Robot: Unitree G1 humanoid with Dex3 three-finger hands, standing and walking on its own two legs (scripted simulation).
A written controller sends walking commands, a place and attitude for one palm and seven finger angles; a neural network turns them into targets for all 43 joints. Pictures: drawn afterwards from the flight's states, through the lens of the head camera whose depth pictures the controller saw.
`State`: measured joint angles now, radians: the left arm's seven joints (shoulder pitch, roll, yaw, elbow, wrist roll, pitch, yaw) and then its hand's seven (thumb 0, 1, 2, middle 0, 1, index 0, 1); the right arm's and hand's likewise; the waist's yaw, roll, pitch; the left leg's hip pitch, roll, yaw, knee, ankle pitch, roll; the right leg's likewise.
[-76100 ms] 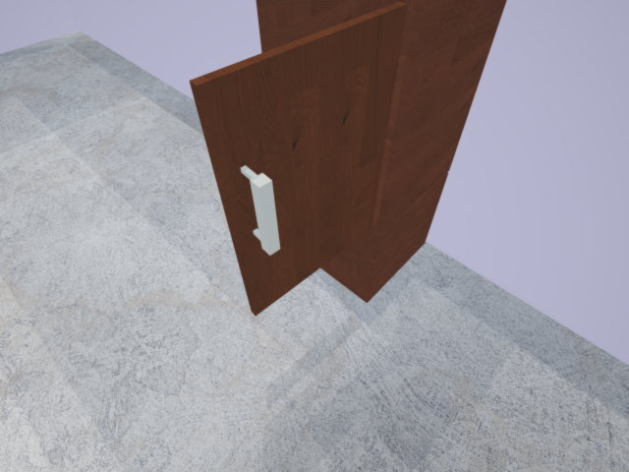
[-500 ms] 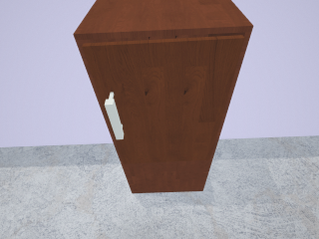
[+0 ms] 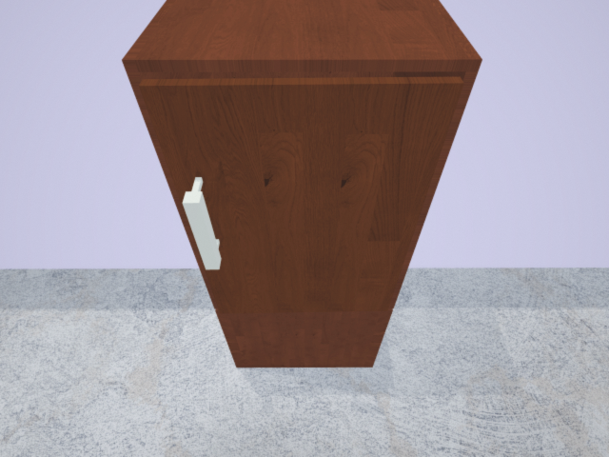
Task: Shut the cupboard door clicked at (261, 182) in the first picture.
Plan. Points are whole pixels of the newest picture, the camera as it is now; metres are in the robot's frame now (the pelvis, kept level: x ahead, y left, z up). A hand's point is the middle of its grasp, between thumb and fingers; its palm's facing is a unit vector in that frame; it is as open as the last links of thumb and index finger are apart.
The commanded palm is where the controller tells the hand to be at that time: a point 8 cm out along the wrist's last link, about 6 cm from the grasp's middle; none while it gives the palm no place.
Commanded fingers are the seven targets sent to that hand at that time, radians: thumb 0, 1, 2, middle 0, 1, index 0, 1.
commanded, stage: come to a stop and stand still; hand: left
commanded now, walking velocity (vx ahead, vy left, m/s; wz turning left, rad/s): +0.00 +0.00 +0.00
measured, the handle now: (206, 225) +0.47 +0.20 +0.01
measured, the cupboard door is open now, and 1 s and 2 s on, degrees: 1 1 1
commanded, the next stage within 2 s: look again from close up in 0.10 s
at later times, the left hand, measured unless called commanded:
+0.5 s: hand out of the picture +0.02 +0.19 -0.17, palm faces +0.02 -0.97 -0.22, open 7.4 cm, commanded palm none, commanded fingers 0.00 0.90 0.90 -0.20 -0.30 -0.20 -0.30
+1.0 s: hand (157, 427) +0.17 +0.21 -0.05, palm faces +0.25 -0.96 -0.14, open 7.3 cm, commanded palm +0.11 +0.24 -0.06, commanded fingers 0.00 0.90 0.90 -0.35 -0.46 -0.35 -0.46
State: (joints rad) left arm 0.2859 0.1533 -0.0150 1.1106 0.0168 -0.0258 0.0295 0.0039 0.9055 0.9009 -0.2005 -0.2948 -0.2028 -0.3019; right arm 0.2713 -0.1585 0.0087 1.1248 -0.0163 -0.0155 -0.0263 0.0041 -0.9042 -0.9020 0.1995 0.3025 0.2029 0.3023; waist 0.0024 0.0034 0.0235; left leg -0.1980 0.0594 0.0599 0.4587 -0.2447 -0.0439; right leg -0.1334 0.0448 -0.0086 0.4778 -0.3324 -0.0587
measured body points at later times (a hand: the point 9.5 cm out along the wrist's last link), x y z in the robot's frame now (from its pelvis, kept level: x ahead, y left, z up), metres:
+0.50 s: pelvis +0.01 +0.01 +0.00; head +0.03 +0.00 +0.45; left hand +0.02 +0.24 -0.15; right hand +0.05 -0.22 -0.16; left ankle +0.00 +0.15 -0.74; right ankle -0.05 -0.08 -0.74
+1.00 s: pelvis +0.00 +0.02 -0.02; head +0.01 +0.00 +0.43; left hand +0.15 +0.26 -0.04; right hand +0.09 -0.23 -0.14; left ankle +0.00 +0.15 -0.74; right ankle -0.05 -0.07 -0.74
